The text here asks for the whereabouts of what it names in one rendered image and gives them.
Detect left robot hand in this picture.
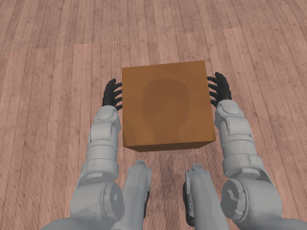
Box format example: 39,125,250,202
102,79,123,111

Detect robot right upper arm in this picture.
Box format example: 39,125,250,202
220,176,307,230

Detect right robot hand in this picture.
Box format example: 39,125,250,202
207,72,232,108

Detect robot left upper arm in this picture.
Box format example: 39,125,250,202
39,180,126,230

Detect left robot forearm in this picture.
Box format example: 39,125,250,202
69,105,122,217

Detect right robot forearm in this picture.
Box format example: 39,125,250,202
214,100,283,212

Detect right robot thigh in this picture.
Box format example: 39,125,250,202
185,168,230,230

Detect robot right shin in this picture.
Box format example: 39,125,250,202
187,164,211,217

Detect carton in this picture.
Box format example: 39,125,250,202
122,60,216,152

